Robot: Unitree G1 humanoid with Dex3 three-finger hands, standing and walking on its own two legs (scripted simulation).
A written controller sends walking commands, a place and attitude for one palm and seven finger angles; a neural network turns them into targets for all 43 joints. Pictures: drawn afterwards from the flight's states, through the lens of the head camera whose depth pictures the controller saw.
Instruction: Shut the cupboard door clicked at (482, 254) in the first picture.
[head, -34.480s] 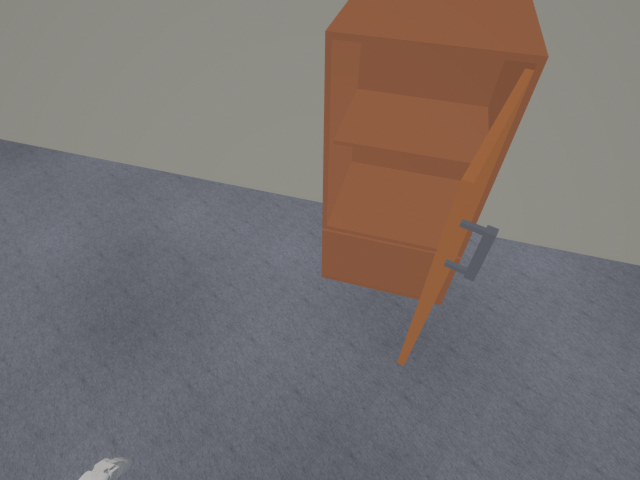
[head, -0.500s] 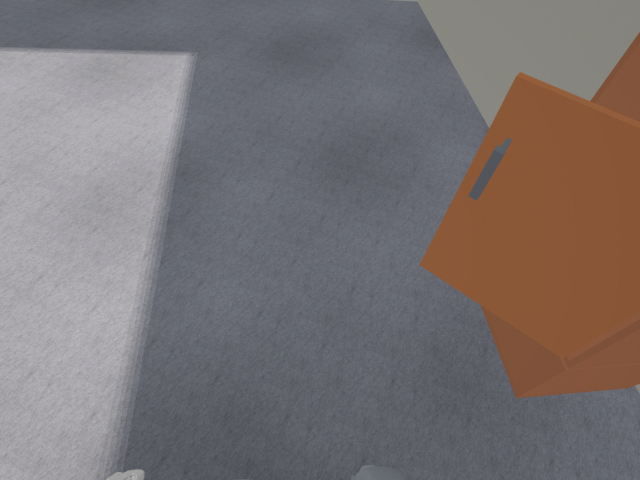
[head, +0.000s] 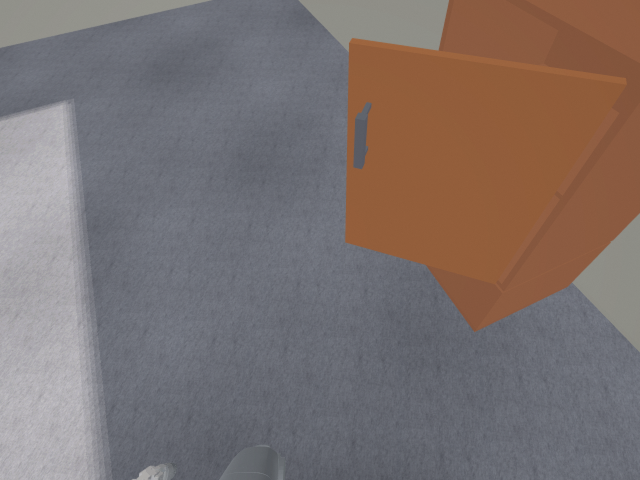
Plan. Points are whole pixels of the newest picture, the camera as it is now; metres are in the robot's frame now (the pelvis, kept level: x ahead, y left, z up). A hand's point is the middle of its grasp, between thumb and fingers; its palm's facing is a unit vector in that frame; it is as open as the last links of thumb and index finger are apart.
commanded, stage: turn to face it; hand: left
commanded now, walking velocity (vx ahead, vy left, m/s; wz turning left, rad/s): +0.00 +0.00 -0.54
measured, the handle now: (363, 136) +0.73 -0.05 -0.04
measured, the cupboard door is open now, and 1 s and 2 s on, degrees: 45 45 45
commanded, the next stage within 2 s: take the last steps up to it in 0.46 s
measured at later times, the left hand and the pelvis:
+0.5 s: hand (182, 470) +0.15 +0.22 -0.16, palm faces -0.21 -0.94 -0.26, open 7.4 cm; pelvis +0.01 +0.02 +0.00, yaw -14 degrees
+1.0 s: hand (223, 479) +0.14 +0.16 -0.19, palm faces -0.30 -0.94 -0.15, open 7.4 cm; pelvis +0.07 -0.01 -0.01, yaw -20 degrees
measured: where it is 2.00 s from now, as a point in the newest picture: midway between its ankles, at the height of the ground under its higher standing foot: (388, 468)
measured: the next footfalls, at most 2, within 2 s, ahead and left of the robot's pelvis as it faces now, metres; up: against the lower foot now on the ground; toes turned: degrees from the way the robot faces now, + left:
left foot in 0.20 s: +0.08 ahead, +0.15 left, +0.00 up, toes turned -5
right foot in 0.56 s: +0.00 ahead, -0.11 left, +0.00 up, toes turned -17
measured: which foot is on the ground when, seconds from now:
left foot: up 0.00-0.18, down 0.20-0.56, up 0.58-0.90, down 0.92-1.00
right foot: down 0.00-0.20, up 0.22-0.54, down 0.56-0.92, up 0.94-1.00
